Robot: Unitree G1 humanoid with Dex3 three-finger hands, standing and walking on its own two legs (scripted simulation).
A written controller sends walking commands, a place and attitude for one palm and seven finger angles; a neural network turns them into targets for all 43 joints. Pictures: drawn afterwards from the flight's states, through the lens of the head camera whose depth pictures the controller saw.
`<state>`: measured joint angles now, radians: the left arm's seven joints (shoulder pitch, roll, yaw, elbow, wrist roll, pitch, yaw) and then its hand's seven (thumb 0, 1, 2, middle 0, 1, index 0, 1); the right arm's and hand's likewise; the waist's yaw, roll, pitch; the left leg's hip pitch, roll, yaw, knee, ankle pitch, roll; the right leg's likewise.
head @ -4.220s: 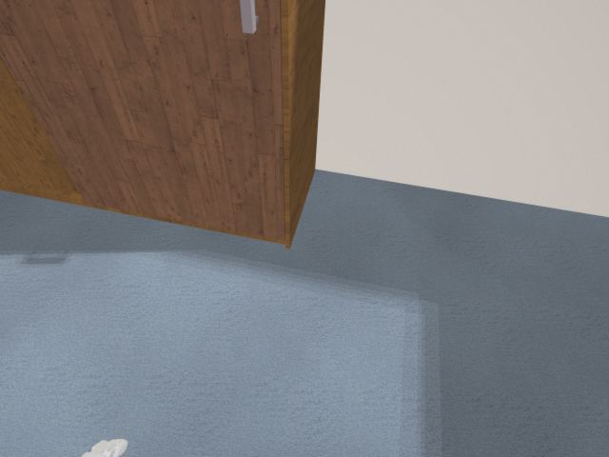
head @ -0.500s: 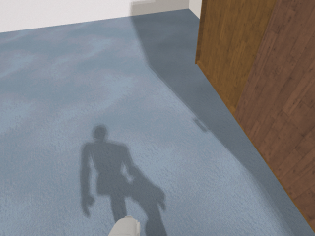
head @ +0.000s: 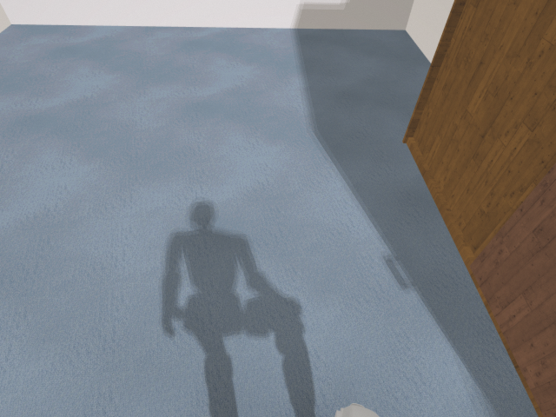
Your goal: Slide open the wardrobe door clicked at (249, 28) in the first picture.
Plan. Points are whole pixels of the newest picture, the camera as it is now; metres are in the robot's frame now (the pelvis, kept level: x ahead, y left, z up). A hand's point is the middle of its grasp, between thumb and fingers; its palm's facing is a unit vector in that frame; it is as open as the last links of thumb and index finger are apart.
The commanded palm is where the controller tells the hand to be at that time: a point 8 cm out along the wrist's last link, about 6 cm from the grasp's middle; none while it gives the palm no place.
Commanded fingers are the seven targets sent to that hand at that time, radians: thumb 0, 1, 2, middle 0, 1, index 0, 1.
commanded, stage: turn to face it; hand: right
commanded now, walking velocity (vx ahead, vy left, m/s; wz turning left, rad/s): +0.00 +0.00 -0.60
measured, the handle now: out of the picture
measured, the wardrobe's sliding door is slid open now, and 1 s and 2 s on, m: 0.00 0.00 0.00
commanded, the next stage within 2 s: none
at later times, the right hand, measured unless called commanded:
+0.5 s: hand out of the picture +0.07 -0.27 -0.17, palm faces +0.28 +0.93 -0.25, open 7.3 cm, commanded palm none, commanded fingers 0.00 -0.90 -0.90 0.20 0.30 0.20 0.30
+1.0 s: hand out of the picture +0.01 -0.18 -0.15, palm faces +0.54 +0.80 -0.27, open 7.3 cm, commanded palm none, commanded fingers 0.00 -0.90 -0.90 0.20 0.30 0.20 0.30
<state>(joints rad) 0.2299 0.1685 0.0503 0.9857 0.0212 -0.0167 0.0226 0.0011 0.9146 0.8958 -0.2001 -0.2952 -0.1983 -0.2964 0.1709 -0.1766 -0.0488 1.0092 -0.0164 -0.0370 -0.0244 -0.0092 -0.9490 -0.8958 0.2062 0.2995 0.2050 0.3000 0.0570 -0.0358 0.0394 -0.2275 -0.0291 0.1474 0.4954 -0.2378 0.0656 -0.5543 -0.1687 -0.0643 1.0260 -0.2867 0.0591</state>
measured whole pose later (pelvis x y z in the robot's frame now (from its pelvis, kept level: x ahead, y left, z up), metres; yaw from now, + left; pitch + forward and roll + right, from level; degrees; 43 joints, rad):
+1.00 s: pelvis +0.06 +0.01 +0.01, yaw -34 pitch +0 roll -2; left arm 0.20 0.27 0.10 0.94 0.03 0.09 -0.03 0.00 0.91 0.90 -0.20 -0.30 -0.20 -0.30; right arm 0.23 -0.17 -0.03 0.90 -0.03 0.01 -0.02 0.01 -0.91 -0.90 0.21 0.30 0.21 0.30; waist 0.03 -0.02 0.07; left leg -0.17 0.12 0.18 0.51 -0.33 -0.01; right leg -0.50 -0.04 -0.02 1.02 -0.38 0.09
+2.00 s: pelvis +0.07 -0.01 -0.01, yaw -70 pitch +0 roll +0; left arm 0.12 0.25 0.06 0.92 0.02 0.06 -0.03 0.00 0.91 0.90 -0.20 -0.30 -0.20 -0.30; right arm 0.26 -0.24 -0.05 0.91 -0.03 0.03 -0.02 0.01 -0.91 -0.90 0.21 0.30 0.21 0.30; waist -0.02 0.03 0.11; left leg -0.23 0.18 0.29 0.68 -0.41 -0.03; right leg -0.29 -0.04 -0.12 0.62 -0.30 0.02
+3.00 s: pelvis +0.02 -0.10 +0.00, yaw -82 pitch -1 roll +1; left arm 0.17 0.16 0.04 1.02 0.03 -0.05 -0.01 0.00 0.91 0.90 -0.20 -0.30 -0.20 -0.30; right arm 0.48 -0.15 -0.03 1.18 -0.03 0.01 -0.01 0.01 -0.91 -0.90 0.21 0.30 0.20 0.30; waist -0.05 0.04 0.05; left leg -0.23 0.13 0.09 0.89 -0.51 -0.03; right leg -0.29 -0.07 -0.17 0.61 -0.30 -0.05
